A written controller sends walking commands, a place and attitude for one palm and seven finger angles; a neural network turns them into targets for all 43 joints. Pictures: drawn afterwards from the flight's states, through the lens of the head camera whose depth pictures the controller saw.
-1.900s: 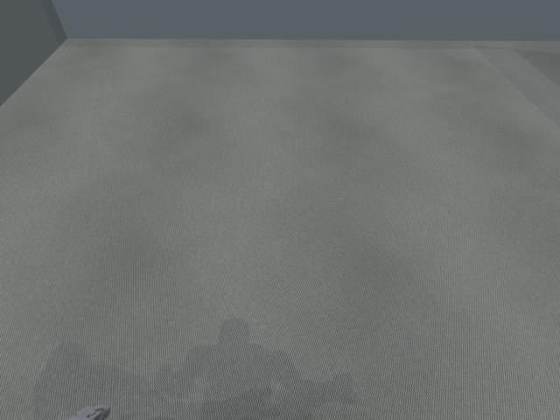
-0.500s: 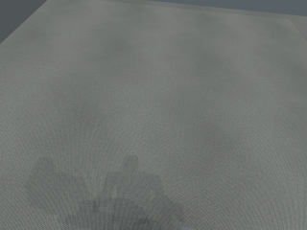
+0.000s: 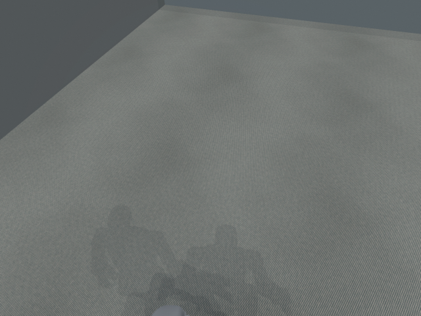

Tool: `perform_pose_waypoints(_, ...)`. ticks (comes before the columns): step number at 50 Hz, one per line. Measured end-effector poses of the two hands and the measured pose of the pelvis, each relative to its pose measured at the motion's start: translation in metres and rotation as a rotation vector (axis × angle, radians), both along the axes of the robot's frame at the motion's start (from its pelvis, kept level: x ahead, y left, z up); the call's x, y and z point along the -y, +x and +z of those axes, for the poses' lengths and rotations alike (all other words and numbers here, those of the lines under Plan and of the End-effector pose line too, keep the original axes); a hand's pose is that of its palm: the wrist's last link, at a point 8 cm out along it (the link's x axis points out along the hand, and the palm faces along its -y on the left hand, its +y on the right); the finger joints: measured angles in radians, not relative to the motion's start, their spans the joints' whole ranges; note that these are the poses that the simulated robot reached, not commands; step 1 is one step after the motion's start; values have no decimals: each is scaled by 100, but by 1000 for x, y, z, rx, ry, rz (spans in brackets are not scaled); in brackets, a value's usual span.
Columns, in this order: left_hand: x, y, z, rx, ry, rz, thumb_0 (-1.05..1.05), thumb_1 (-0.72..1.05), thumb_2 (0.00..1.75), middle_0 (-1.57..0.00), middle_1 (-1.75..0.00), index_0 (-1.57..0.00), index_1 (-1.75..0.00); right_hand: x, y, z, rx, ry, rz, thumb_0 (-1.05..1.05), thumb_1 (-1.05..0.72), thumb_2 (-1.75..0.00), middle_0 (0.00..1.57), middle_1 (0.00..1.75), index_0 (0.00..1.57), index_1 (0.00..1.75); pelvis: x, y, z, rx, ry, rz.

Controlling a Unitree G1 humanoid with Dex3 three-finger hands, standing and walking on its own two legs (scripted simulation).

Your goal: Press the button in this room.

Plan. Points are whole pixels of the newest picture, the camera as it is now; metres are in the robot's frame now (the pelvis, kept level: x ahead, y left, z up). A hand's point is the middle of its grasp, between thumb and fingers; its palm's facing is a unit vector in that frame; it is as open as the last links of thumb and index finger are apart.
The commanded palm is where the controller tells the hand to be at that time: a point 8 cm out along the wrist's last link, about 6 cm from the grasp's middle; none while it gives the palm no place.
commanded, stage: turn or walk to find it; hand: left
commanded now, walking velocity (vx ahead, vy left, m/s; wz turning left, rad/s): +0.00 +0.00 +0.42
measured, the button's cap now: out of the picture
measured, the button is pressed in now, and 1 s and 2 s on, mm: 0 0 0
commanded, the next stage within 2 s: stand and wait in 1.62 s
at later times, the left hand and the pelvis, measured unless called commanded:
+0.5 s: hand out of the picture +0.02 +0.27 -0.17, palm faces +0.24 -0.94 -0.24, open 7.4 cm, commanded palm none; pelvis -0.02 +0.05 +0.00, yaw +11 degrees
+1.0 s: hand out of the picture -0.06 +0.24 -0.18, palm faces +0.44 -0.87 -0.22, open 7.4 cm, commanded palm none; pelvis -0.03 +0.04 -0.01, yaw +26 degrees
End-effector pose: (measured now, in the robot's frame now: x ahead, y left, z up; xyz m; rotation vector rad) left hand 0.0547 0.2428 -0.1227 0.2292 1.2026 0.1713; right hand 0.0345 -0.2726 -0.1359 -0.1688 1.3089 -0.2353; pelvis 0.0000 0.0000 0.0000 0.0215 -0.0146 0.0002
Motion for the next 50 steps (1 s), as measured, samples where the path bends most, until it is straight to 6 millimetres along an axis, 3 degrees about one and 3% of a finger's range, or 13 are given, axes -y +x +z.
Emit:
perform_pose_waypoints(4,-13,-35,-13,-61,-27,65,1,90,89,-20,-30,-20,-30,-18,27,3,11,-13,77,1,-91,-90,19,30,20,29,-13,-3,-3,-8,-7,39)
perform_pose_waypoints(9,-43,-77,-39,-143,-55,158,1,90,89,-20,-30,-20,-30,-55,67,6,91,-38,185,1,-91,-90,19,30,20,29,-37,-7,-16,-16,-23,86)
perform_pose_waypoints(11,-54,-88,-40,-179,-51,180,1,91,89,-20,-30,-20,-30,-70,76,12,123,-35,208,1,-90,-90,19,30,20,29,-42,-9,-14,-11,-25,88)
perform_pose_waypoints(14,-65,-92,-35,-181,-52,207,1,91,89,-20,-30,-20,-30,-88,81,20,146,-31,234,1,-90,-90,20,30,20,29,-49,-11,-7,-6,-39,107)
perform_pose_waypoints(19,-76,-81,-23,-104,-49,231,1,91,89,-20,-30,-20,-30,-106,79,23,142,-7,263,1,-90,-90,20,30,20,30,-55,-13,1,-2,-51,146)
perform_pose_waypoints(26,-73,-52,-10,4,-30,242,1,91,89,-19,-30,-19,-30,-102,60,12,89,24,266,1,-90,-90,20,30,20,30,-51,-16,2,-4,-41,205)
perform_pose_waypoints(31,-57,-35,0,76,-5,246,1,91,89,-20,-30,-20,-30,-82,44,-4,27,41,264,1,-90,-90,20,30,20,30,-36,-17,-3,-11,-27,249)
perform_pose_waypoints(34,-46,-36,1,111,18,252,1,91,89,-20,-30,-20,-30,-68,40,-16,-1,50,269,1,-90,-90,20,30,20,30,-26,-17,-9,-13,-22,279)
perform_pose_waypoints(39,-33,-60,5,91,9,307,0,91,89,-20,-30,-20,-30,-56,43,-13,-48,39,308,1,-90,-90,20,30,20,29,-22,-19,-4,-4,-19,335)
perform_pose_waypoints(43,-27,-85,0,52,-11,356,1,90,89,-20,-30,-20,-30,-59,51,-7,-59,23,349,1,-90,-90,20,30,20,29,-24,-21,-1,1,-14,376)
perform_pose_waypoints(50,-38,-147,-23,-31,-59,468,1,90,89,-20,-30,-20,-30,-98,83,0,-11,-9,471,1,-91,-90,19,30,20,29,-44,-33,-8,2,-21,446)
